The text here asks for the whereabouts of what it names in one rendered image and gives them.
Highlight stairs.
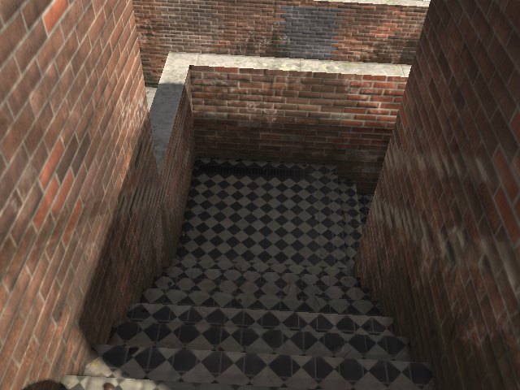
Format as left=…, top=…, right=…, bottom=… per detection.
left=59, top=258, right=436, bottom=390
left=338, top=179, right=373, bottom=268

